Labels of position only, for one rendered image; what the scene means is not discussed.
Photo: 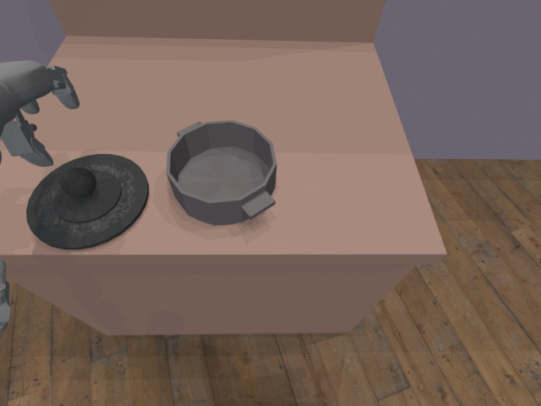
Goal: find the knob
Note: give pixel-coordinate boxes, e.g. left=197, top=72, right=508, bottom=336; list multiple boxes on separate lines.
left=61, top=167, right=96, bottom=198

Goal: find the left robot hand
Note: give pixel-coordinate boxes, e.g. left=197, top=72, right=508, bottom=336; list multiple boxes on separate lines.
left=0, top=60, right=79, bottom=167

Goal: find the pot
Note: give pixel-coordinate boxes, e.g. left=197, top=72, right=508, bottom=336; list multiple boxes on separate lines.
left=167, top=120, right=276, bottom=225

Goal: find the lid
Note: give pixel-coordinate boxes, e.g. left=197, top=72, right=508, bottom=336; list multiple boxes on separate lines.
left=26, top=154, right=149, bottom=250

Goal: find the table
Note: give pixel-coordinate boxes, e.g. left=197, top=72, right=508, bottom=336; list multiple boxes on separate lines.
left=0, top=0, right=447, bottom=336

